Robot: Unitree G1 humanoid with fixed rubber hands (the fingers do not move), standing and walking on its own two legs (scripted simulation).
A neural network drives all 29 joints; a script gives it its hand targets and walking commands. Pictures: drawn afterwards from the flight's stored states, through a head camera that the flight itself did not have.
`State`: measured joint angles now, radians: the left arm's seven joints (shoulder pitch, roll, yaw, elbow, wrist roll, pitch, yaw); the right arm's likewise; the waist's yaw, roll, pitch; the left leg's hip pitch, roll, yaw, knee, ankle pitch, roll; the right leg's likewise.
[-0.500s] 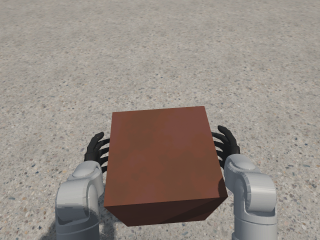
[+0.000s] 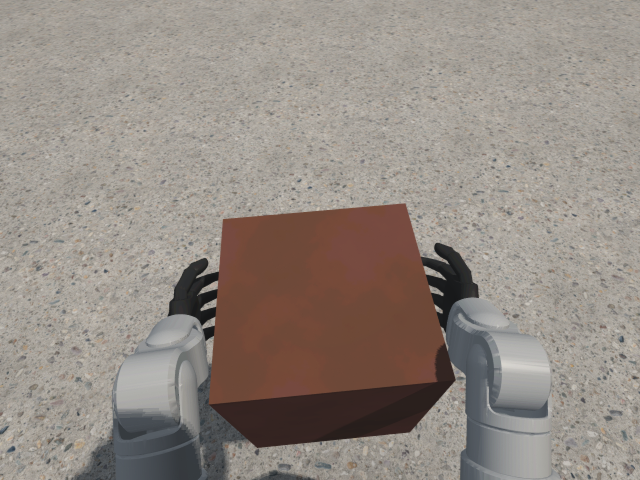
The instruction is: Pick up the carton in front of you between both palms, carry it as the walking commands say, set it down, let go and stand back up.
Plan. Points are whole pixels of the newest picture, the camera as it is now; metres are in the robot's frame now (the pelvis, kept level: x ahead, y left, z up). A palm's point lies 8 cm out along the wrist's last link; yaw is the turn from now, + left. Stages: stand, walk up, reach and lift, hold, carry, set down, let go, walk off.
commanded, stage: carry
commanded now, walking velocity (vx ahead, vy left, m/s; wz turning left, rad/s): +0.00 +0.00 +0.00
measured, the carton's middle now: (325, 335) +0.28 +0.00 +0.03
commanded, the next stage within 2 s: none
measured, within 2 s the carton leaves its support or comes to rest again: neither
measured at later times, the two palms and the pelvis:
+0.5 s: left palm (192, 216) +0.42 +0.17 +0.11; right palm (418, 198) +0.43 -0.13 +0.12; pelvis +0.15 +0.02 +0.03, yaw +0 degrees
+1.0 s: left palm (194, 220) +0.48 +0.20 +0.05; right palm (389, 211) +0.47 -0.10 +0.06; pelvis +0.20 +0.05 +0.00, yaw -1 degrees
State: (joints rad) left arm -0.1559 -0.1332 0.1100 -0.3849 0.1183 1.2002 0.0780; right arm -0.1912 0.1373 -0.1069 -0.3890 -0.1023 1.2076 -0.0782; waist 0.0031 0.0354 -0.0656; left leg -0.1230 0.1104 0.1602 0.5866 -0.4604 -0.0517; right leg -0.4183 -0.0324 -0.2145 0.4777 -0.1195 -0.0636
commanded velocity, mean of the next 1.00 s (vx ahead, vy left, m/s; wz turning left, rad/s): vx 0.00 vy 0.00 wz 0.00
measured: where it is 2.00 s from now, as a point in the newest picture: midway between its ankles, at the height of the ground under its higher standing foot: outside the picture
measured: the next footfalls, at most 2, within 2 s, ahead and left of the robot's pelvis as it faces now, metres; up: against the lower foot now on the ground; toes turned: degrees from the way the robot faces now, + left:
left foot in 0.14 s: +0.04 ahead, +0.12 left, +0.02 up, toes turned +9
left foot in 0.74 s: +0.29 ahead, +0.15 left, +0.00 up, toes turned -9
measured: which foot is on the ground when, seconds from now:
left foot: up 0.00-0.12, down 0.14-0.58, up 0.60-0.72, down 0.74-1.00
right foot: down 0.00-1.00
